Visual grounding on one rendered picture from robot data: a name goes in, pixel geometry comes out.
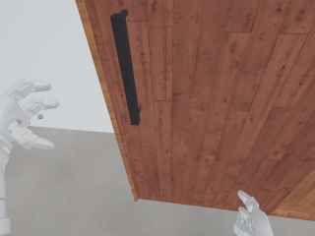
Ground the right robot hand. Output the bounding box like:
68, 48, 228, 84
233, 190, 274, 236

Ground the handle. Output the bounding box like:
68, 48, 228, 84
110, 9, 141, 126

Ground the left robot hand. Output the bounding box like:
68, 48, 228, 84
0, 78, 60, 150

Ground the wardrobe door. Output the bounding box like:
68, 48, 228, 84
275, 169, 315, 214
84, 0, 315, 215

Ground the robot left forearm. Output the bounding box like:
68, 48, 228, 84
0, 134, 13, 236

